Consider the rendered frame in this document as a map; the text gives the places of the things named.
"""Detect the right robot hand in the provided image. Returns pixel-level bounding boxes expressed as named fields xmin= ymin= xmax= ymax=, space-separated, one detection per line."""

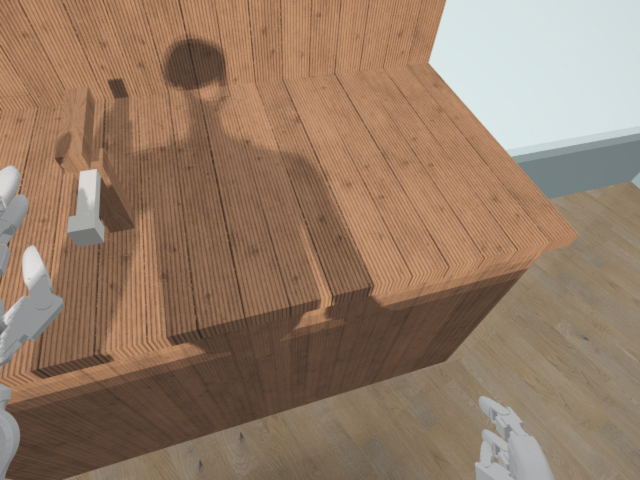
xmin=475 ymin=396 xmax=555 ymax=480

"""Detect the counter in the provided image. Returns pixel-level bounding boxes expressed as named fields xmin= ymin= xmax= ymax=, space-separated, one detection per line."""
xmin=0 ymin=0 xmax=579 ymax=480

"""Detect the left robot hand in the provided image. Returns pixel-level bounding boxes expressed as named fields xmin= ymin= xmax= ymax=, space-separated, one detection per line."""
xmin=0 ymin=165 xmax=64 ymax=372

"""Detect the tap lever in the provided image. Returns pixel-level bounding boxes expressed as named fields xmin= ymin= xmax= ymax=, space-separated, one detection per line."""
xmin=67 ymin=169 xmax=105 ymax=247

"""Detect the left robot forearm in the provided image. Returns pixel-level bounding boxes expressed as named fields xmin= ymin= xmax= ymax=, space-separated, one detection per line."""
xmin=0 ymin=384 xmax=20 ymax=480

